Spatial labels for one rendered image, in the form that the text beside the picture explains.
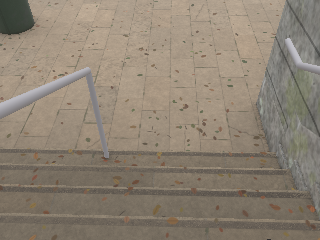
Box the stairs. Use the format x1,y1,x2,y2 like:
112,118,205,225
0,147,320,240

